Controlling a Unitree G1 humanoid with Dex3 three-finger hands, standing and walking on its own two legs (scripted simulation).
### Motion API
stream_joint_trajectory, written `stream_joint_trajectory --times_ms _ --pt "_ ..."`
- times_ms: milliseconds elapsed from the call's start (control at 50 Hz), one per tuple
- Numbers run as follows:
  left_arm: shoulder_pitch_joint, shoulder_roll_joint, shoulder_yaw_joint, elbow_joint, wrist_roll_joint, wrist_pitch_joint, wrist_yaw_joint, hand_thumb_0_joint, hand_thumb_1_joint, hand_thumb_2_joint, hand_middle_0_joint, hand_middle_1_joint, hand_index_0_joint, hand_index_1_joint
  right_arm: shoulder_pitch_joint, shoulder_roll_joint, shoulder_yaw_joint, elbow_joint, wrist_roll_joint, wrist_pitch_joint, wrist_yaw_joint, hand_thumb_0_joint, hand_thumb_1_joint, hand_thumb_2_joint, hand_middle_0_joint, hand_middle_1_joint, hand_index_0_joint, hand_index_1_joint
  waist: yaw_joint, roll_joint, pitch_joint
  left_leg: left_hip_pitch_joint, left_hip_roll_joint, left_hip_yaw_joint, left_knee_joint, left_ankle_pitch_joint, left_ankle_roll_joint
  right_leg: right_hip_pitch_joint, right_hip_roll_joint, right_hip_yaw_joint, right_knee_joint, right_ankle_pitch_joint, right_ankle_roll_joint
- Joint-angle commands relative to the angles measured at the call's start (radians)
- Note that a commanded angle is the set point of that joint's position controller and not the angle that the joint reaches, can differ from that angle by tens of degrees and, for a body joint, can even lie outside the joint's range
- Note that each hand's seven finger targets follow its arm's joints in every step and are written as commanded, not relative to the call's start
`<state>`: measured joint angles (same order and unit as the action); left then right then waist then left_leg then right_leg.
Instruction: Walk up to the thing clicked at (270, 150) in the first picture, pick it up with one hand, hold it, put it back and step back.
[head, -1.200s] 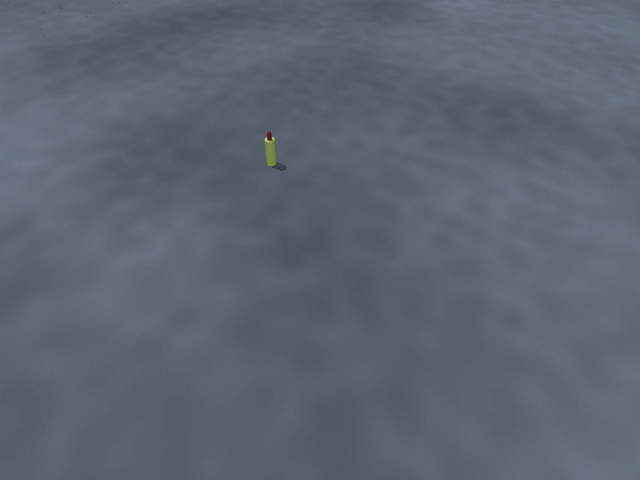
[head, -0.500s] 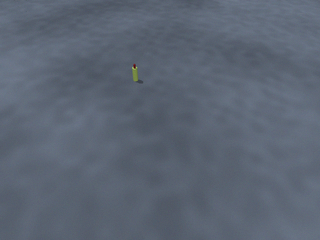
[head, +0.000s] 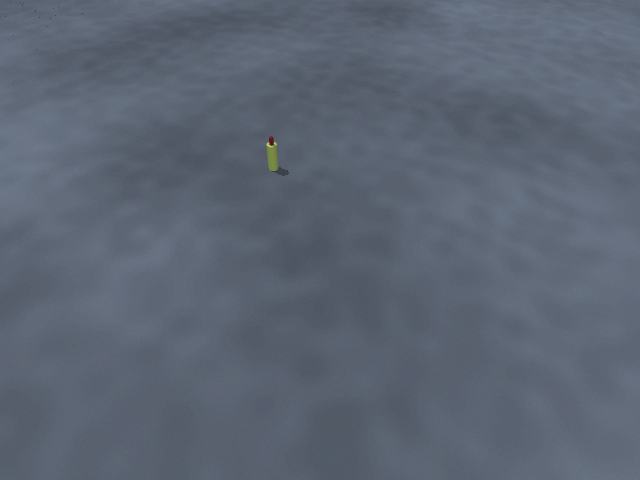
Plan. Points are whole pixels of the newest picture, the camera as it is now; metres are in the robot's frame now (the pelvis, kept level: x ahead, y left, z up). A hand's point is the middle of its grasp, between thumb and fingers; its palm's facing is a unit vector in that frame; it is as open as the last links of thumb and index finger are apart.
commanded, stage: walk up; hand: left
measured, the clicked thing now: (272, 152) +1.75 +0.26 -0.68
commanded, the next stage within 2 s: none
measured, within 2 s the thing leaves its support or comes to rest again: neither
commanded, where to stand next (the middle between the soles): +1.41 +0.04 m, yaw +2 degrees
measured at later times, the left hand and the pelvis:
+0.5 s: hand out of the picture +0.16 +0.25 -0.15, palm faces +0.08 -0.92 -0.38, open 7.4 cm; pelvis +0.18 -0.04 -0.01, yaw +4 degrees
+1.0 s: hand (201, 265) +0.55 +0.25 -0.14, palm faces -0.02 -0.92 -0.40, open 7.4 cm; pelvis +0.46 -0.04 -0.02, yaw +2 degrees
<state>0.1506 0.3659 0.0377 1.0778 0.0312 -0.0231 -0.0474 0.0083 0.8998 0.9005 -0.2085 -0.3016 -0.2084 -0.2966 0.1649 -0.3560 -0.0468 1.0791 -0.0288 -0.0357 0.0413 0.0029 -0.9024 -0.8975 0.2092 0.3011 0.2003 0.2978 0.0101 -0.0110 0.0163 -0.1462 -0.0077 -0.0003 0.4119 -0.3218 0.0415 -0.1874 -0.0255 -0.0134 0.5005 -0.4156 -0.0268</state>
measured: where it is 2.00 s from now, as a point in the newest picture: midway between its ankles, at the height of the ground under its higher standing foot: (324, 300)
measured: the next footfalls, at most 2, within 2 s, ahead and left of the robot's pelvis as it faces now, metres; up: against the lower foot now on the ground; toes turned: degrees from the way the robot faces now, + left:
right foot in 0.14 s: +0.10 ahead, -0.15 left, +0.00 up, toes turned -5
left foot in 0.56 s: +0.40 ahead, +0.11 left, +0.00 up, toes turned +8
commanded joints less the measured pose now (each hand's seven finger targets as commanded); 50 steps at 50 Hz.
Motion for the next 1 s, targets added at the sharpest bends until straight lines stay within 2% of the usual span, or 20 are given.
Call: stream_joint_trajectory --times_ms 0,40,120,140,160,180,240,280,460,520,540,560,580,600,620,700,780,860,920,980 --pt "-0.167 0.237 0.069 -0.166 -0.001 -0.038 -0.018 0.0 0.9 0.9 -0.2 -0.3 -0.2 -0.3 0.011 -0.335 -0.111 -0.114 -0.004 -0.041 0.002 0.0 -0.9 -0.9 0.2 0.3 0.2 0.3 -0.057 0.152 0.111 0.123 0.371 -0.452 -0.262 -0.361 0.227 -0.432 -0.076 0.053 0.212 -0.08 -0.014" --pt "-0.135 0.262 0.08 -0.168 -0.002 -0.042 -0.033 0.0 0.9 0.9 -0.2 -0.3 -0.2 -0.3 0.011 -0.345 -0.118 -0.139 -0.005 -0.042 0.006 0.0 -0.9 -0.9 0.2 0.3 0.2 0.3 -0.047 0.152 0.051 0.103 0.348 -0.415 -0.275 -0.432 0.212 -0.37 -0.088 0.067 0.204 -0.117 -0.008" --pt "0.241 0.283 0.112 -0.04 -0.001 -0.055 -0.02 0.0 0.9 0.9 -0.2 -0.3 -0.2 -0.3 -0.177 -0.268 -0.096 -0.206 -0.008 -0.025 0.018 0.0 -0.9 -0.9 0.2 0.3 0.2 0.3 0.157 0.035 -0.047 -0.303 0.12 -0.053 0.087 -0.287 0.08 0.307 0.01 -0.08 -0.029 0.151 -0.004" --pt "0.37 0.368 0.14 -0.019 0.014 -0.064 -0.005 0.0 0.9 0.9 -0.2 -0.3 -0.2 -0.3 -0.167 -0.181 -0.066 -0.226 -0.012 -0.024 0.018 0.0 -0.9 -0.9 0.2 0.3 0.2 0.3 0.218 -0.277 -0.058 -0.588 -0.026 0.073 0.463 -0.357 0.037 0.485 -0.12 0.167 -0.211 -0.184 -0.04" --pt "0.321 0.431 0.143 -0.07 0.021 -0.072 0.001 0.0 0.9 0.9 -0.2 -0.3 -0.2 -0.3 -0.163 -0.167 -0.051 -0.258 0.0 -0.022 0.013 0.0 -0.9 -0.9 0.2 0.3 0.2 0.3 0.184 -0.331 0.017 -0.713 -0.084 -0.058 0.662 -0.287 -0.009 0.369 -0.379 0.621 -0.435 -0.477 -0.11" --pt "0.199 0.414 0.124 -0.124 0.006 -0.075 0.003 0.0 0.9 0.9 -0.2 -0.3 -0.2 -0.3 -0.174 -0.246 -0.065 -0.24 0.0 -0.022 0.009 0.0 -0.9 -0.9 0.2 0.3 0.2 0.3 0.13 -0.118 0.117 -0.678 0.012 -0.169 0.701 -0.157 -0.012 0.223 -0.437 0.662 -0.471 -0.515 -0.163" --pt "0.052 0.321 0.099 -0.182 -0.015 -0.089 0.011 0.0 0.9 0.9 -0.2 -0.3 -0.2 -0.3 -0.029 -0.28 -0.075 -0.167 0.011 -0.034 0.024 0.0 -0.9 -0.9 0.2 0.3 0.2 0.3 0.015 -0.032 0.129 -0.552 0.088 -0.157 0.62 0.038 -0.025 0.163 -0.288 0.331 -0.411 -0.168 -0.14" --pt "0.072 0.294 0.09 -0.183 -0.026 -0.097 0.009 0.0 0.9 0.9 -0.2 -0.3 -0.2 -0.3 0.013 -0.263 -0.076 -0.152 0.009 -0.029 0.041 0.0 -0.9 -0.9 0.2 0.3 0.2 0.3 0.007 -0.054 0.094 -0.477 0.078 -0.125 0.551 0.12 -0.038 0.151 -0.221 0.151 -0.387 0.047 -0.11" --pt "0.154 0.338 0.097 -0.206 -0.021 -0.087 0.008 0.0 0.9 0.9 -0.2 -0.3 -0.2 -0.3 -0.175 -0.22 -0.069 -0.276 0.004 -0.021 0.066 0.0 -0.9 -0.9 0.2 0.3 0.2 0.3 0.055 -0.061 0.091 -0.299 0.076 0.055 0.151 0.243 -0.01 0.167 -0.225 -0.02 -0.32 0.421 -0.134" --pt "0.155 0.343 0.091 -0.214 -0.035 -0.077 0.021 0.0 0.9 0.9 -0.2 -0.3 -0.2 -0.3 -0.012 -0.232 -0.087 -0.241 -0.01 -0.023 0.046 0.0 -0.9 -0.9 0.2 0.3 0.2 0.3 -0.026 -0.002 0.013 -0.104 0.001 0.126 0.082 0.187 0.033 0.199 -0.2 -0.089 -0.028 0.754 -0.118" --pt "0.161 0.318 0.078 -0.23 -0.035 -0.069 0.026 0.0 0.9 0.9 -0.2 -0.3 -0.2 -0.3 0.167 -0.27 -0.108 -0.201 -0.027 -0.029 0.037 0.0 -0.9 -0.9 0.2 0.3 0.2 0.3 -0.107 0.053 -0.09 0.132 -0.007 0.094 0.072 0.155 0.083 0.095 -0.157 -0.117 0.231 0.734 -0.089" --pt "0.231 0.252 0.058 -0.243 -0.05 -0.065 0.026 0.0 0.9 0.9 -0.2 -0.3 -0.2 -0.3 0.291 -0.355 -0.145 -0.195 -0.035 -0.035 0.024 0.0 -0.9 -0.9 0.2 0.3 0.2 0.3 -0.145 0.216 -0.199 0.407 0.153 -0.179 0.036 -0.029 0.159 -0.192 -0.056 -0.143 0.545 0.497 -0.033" --pt "0.245 0.237 0.057 -0.259 -0.064 -0.069 0.028 0.0 0.9 0.9 -0.2 -0.3 -0.2 -0.3 0.321 -0.429 -0.163 -0.218 -0.015 -0.041 0.017 0.0 -0.9 -0.9 0.2 0.3 0.2 0.3 -0.147 0.335 -0.264 0.549 0.394 -0.675 -0.066 -0.047 0.273 -0.462 0.114 -0.015 0.753 -0.048 -0.012" --pt "0.164 0.313 0.059 -0.252 -0.053 -0.07 0.036 0.0 0.9 0.9 -0.2 -0.3 -0.2 -0.3 0.273 -0.402 -0.165 -0.234 0.028 -0.04 0.012 0.0 -0.9 -0.9 0.2 0.3 0.2 0.3 -0.144 0.139 -0.261 0.467 0.411 -0.66 -0.114 -0.095 0.3 -0.473 0.037 0.114 0.826 -0.07 -0.038" --pt "0.154 0.307 0.047 -0.257 -0.055 -0.074 0.029 0.0 0.9 0.9 -0.2 -0.3 -0.2 -0.3 0.212 -0.368 -0.143 -0.257 0.037 -0.04 0.002 0.0 -0.9 -0.9 0.2 0.3 0.2 0.3 -0.105 0.065 -0.188 0.356 0.383 -0.475 -0.11 0.007 0.243 -0.456 -0.012 0.158 0.822 0.001 -0.038" --pt "0.221 0.249 0.051 -0.222 -0.044 -0.062 -0.001 0.0 0.9 0.9 -0.2 -0.3 -0.2 -0.3 0.08 -0.285 -0.088 -0.291 0.029 -0.063 -0.003 0.0 -0.9 -0.9 0.2 0.3 0.2 0.3 -0.004 0.103 0.011 -0.051 0.274 -0.145 -0.175 0.194 0.173 -0.299 -0.087 0.089 0.592 0.087 0.005" --pt "0.145 0.243 0.058 -0.249 -0.018 -0.054 -0.034 0.0 0.9 0.9 -0.2 -0.3 -0.2 -0.3 0.07 -0.309 -0.092 -0.314 0.025 -0.084 0.01 0.0 -0.9 -0.9 0.2 0.3 0.2 0.3 -0.018 0.146 0.076 -0.087 0.269 -0.094 -0.244 0.0 0.208 -0.333 -0.123 0.03 0.328 0.162 0.038" --pt "0.063 0.235 0.074 -0.253 -0.019 -0.063 -0.048 0.0 0.9 0.9 -0.2 -0.3 -0.2 -0.3 0.056 -0.318 -0.092 -0.319 0.03 -0.086 0.018 0.0 -0.9 -0.9 0.2 0.3 0.2 0.3 -0.018 0.138 0.069 -0.151 0.247 -0.061 -0.224 -0.092 0.156 -0.201 -0.098 -0.005 0.135 0.349 0.016" --pt "0.046 0.234 0.084 -0.241 -0.019 -0.068 -0.047 0.0 0.9 0.9 -0.2 -0.3 -0.2 -0.3 0.075 -0.322 -0.093 -0.31 0.028 -0.079 0.016 0.0 -0.9 -0.9 0.2 0.3 0.2 0.3 -0.007 0.124 0.057 -0.146 0.248 -0.044 -0.141 0.012 0.14 -0.111 -0.069 -0.05 0.106 0.342 0.005" --pt "0.228 0.284 0.108 -0.191 -0.015 -0.083 -0.026 0.0 0.9 0.9 -0.2 -0.3 -0.2 -0.3 0.105 -0.264 -0.068 -0.309 0.019 -0.071 0.008 0.0 -0.9 -0.9 0.2 0.3 0.2 0.3 0.098 -0.052 -0.053 -0.194 0.144 0.063 0.294 0.247 0.077 0.203 -0.021 -0.062 0.02 0.181 -0.036"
